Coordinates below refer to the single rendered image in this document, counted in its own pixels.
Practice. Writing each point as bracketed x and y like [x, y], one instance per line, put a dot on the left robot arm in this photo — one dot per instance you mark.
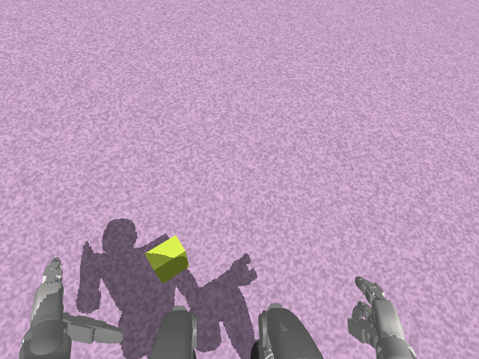
[46, 340]

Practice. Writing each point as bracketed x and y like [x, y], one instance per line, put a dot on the right robot hand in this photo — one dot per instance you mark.
[381, 318]

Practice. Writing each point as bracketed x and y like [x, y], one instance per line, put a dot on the carton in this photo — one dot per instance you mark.
[168, 259]

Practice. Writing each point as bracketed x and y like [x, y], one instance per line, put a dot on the right robot arm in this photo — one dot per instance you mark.
[394, 348]

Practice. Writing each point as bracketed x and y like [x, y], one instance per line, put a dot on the left robot hand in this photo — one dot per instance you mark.
[48, 304]

